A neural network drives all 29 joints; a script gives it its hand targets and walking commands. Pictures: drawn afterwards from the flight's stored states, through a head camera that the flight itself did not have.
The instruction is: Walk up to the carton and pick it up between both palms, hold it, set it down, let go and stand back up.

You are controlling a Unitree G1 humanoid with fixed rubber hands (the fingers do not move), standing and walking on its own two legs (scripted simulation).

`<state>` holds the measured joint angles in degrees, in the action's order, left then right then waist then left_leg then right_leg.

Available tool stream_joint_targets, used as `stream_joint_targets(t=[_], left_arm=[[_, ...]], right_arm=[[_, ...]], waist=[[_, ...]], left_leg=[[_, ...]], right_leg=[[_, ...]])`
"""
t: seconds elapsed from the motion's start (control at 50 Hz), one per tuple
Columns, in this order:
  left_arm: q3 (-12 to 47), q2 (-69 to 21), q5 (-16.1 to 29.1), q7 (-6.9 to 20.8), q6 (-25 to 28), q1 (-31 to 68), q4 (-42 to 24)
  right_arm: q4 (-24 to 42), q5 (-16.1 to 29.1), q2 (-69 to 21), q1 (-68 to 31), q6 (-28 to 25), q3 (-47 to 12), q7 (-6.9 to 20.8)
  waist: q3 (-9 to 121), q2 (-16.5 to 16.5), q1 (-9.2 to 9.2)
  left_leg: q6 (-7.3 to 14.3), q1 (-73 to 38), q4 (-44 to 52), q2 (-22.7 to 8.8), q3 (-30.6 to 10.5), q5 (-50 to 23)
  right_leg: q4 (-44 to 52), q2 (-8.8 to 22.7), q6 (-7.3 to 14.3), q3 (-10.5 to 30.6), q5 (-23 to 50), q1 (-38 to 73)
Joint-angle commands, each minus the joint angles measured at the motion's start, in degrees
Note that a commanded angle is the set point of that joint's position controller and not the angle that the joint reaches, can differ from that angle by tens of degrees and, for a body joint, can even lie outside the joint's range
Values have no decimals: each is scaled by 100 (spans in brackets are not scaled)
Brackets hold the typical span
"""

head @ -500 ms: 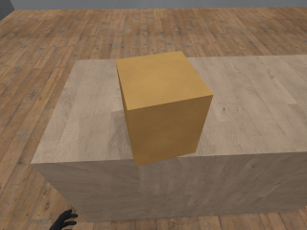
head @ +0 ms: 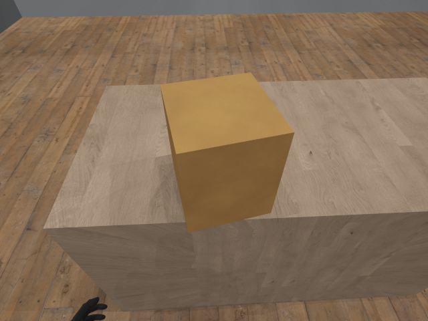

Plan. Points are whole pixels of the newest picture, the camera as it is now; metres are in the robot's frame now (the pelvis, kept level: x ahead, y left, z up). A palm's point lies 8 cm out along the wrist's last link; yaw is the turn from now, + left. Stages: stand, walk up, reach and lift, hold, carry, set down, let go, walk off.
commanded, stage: stand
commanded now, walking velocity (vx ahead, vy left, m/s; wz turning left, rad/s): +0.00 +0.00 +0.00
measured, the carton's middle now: (219, 153) +0.45 +0.02 +0.07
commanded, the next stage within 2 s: walk up in 1.46 s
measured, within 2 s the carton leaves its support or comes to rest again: neither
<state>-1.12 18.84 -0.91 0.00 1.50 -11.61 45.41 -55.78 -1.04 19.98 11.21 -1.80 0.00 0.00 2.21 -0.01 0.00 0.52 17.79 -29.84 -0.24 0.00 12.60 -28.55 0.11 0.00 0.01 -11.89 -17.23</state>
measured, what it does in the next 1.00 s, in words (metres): stands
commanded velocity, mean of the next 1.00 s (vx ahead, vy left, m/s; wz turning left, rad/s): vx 0.00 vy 0.00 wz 0.00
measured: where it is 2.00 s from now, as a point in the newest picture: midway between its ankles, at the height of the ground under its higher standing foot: outside the picture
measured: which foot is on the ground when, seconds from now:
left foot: down 0.00-1.00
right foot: down 0.00-1.00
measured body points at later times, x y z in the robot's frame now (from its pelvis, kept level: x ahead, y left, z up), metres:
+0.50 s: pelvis +0.00 +0.00 +0.00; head +0.00 +0.01 +0.45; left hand +0.12 +0.29 -0.11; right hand +0.08 -0.30 -0.12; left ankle +0.04 +0.12 -0.74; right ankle +0.04 -0.13 -0.74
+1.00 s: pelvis +0.00 +0.00 +0.00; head +0.00 +0.01 +0.45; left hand +0.12 +0.29 -0.11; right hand +0.08 -0.30 -0.12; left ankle +0.04 +0.12 -0.74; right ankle +0.04 -0.13 -0.74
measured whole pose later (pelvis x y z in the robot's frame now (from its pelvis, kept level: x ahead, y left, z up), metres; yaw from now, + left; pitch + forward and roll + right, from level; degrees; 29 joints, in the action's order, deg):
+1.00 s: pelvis +0.00 +0.00 +0.00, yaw +0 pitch +1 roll -1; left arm -1.1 18.8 -0.9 0.0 1.5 -11.6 47.1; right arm -57.3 -1.0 20.0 11.2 -1.8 0.0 0.0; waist 2.1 0.0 0.0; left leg 0.5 17.6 -28.8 -0.2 0.0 12.3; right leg -27.0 0.1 0.0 0.0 -11.3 -16.8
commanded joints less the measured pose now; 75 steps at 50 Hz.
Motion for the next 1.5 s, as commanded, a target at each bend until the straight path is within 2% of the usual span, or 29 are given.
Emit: stream_joint_targets(t=[0.0,0.06,0.08,0.16,0.18,0.2,0.26,0.3,0.34,0.38,0.4,0.58,0.62,0.64,0.66,0.68,0.72,0.92,1.0,1.02,1.04,1.18,1.2,1.24,1.26,1.38,1.42,1.44,1.48], left_arm=[[-279,1135,10,17,221,281,241],[-249,1149,42,27,198,246,350],[-242,1126,29,5,197,365,314],[-244,1202,66,3,197,370,309],[-296,1258,11,13,181,335,396],[-263,1121,13,10,179,257,325],[-240,1069,35,-6,184,161,361],[-260,1220,30,1,129,350,399],[-253,1112,-6,-2,151,290,366],[-229,1178,2,17,162,310,436],[-257,1198,34,6,147,325,373],[-234,1130,79,7,214,247,371],[-213,1092,5,-9,169,347,389],[-221,1194,-27,-13,186,327,428],[-239,1141,52,-29,183,342,387],[-230,1212,33,-28,165,278,441],[-253,1274,35,-26,167,278,439],[-248,1280,33,13,128,207,453],[-272,1191,21,16,193,227,500],[-237,1161,38,30,185,228,409],[-258,1299,-18,-5,172,325,421],[-273,1276,-9,-21,128,357,438],[-263,1136,37,-10,143,357,371],[-198,1140,11,17,172,330,506],[-246,1108,38,6,171,246,411],[-250,1213,27,-1,178,275,497],[-237,1131,64,9,154,191,509],[-244,1195,31,23,156,265,490],[-235,1235,27,-4,153,271,473]], right_arm=[[146,9,1162,-617,-180,232,12],[120,39,1164,-501,-182,278,46],[181,32,1130,-438,-170,265,38],[150,30,1068,-644,-188,226,19],[101,19,1081,-389,-170,227,30],[112,10,1165,-486,-167,259,36],[79,-25,1187,-475,-164,216,46],[71,27,1154,-439,-159,242,32],[74,33,1151,-507,-149,274,38],[77,19,1153,-456,-152,279,36],[132,-11,1231,-489,-134,264,27],[30,43,1099,-453,-165,231,44],[42,7,1152,-573,-173,256,44],[23,26,1120,-417,-165,268,45],[55,29,1160,-515,-157,237,22],[49,38,1091,-448,-140,261,15],[4,68,1052,-481,-153,203,34],[89,14,1155,-546,-148,263,46],[-7,24,1110,-417,-158,263,25],[22,6,1212,-534,-143,227,3],[53,26,1117,-542,-143,236,33],[40,7,1129,-419,-133,245,39],[21,13,1122,-489,-158,205,11],[22,17,1154,-422,-163,217,38],[-25,20,1184,-278,-144,234,27],[-11,10,1220,-370,-154,282,40],[-17,26,1226,-353,-161,260,49],[-33,45,1101,-357,-161,264,36],[9,24,1210,-499,-166,275,45]], waist=[[203,-199,-61],[279,-208,-10],[183,41,50],[182,-134,-38],[259,5,110],[76,-42,-29],[32,-380,-60],[75,25,10],[56,-249,-26],[128,-181,98],[-172,6,-12],[368,-250,-6],[79,-106,-63],[275,116,54],[99,-250,-72],[114,-101,74],[214,-56,-66],[55,-203,56],[230,-203,67],[184,-107,-107],[183,-228,31],[254,-172,73],[53,-53,-57],[130,-289,37],[131,-16,-31],[194,-236,59],[195,-251,-51],[96,30,50],[121,-206,-1]], left_leg=[[208,-455,953,-662,-837,-423],[210,-534,890,-673,-750,-466],[168,-462,963,-623,-795,-337],[188,-443,959,-603,-767,-172],[213,-485,1008,-649,-826,-168],[185,-471,985,-638,-822,-201],[172,-340,1170,-631,-891,42],[199,-457,1085,-645,-843,74],[167,-440,971,-637,-779,29],[155,-442,969,-611,-838,133],[224,-213,1054,-640,-862,256],[187,-579,985,-689,-831,-256],[168,-448,929,-662,-783,-344],[169,-699,928,-639,-739,-529],[197,-540,908,-684,-809,-591],[144,-593,1023,-659,-802,-488],[190,-487,1034,-668,-828,-286],[186,-482,1072,-684,-836,170],[160,-421,1066,-620,-785,-82],[213,-427,983,-649,-739,-221],[162,-421,1040,-627,-796,-166],[144,-489,985,-642,-725,-367],[171,-366,981,-665,-790,-259],[171,-458,1059,-615,-791,-116],[191,-466,1008,-648,-807,-84],[155,-422,1145,-642,-899,8],[169,-513,1086,-668,-858,-55],[165,-407,1050,-687,-899,-105],[149,-546,939,-650,-736,-367]], right_leg=[[715,670,241,548,110,623],[801,712,237,591,124,623],[797,665,242,591,-10,638],[845,674,210,626,-83,634],[804,658,193,554,-197,689],[822,701,250,542,-160,600],[777,636,219,517,-208,530],[837,665,233,564,-296,573],[863,662,226,562,-374,458],[896,657,223,572,-588,439],[937,642,201,628,-598,382],[771,678,229,611,157,766],[781,675,211,528,127,547],[825,676,206,600,143,649],[796,716,253,616,282,662],[780,681,264,610,231,564],[825,701,227,613,-61,741],[768,619,213,560,-291,409],[786,674,245,558,-192,682],[871,661,202,581,-77,661],[776,676,247,550,-23,702],[794,730,235,523,87,712],[801,699,209,546,-47,615],[864,702,220,585,-180,581],[865,679,235,565,-164,671],[795,713,250,554,-150,603],[784,628,210,545,-188,676],[785,625,220,488,-138,643],[805,676,230,614,40,512]])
